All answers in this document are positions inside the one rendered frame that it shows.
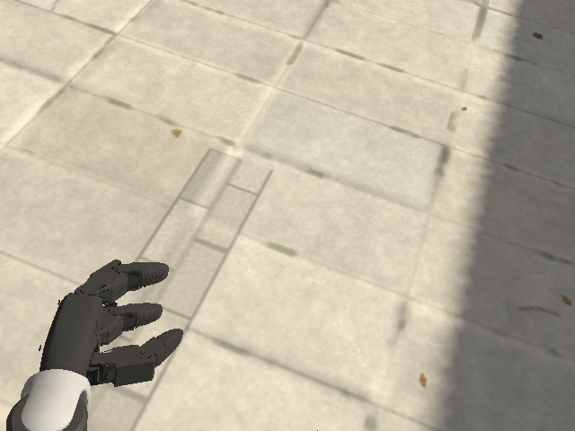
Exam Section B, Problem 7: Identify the robot left hand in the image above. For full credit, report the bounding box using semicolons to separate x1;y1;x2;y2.
39;259;183;387

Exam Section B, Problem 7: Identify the left robot forearm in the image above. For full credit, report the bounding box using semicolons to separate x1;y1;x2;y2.
6;369;92;431

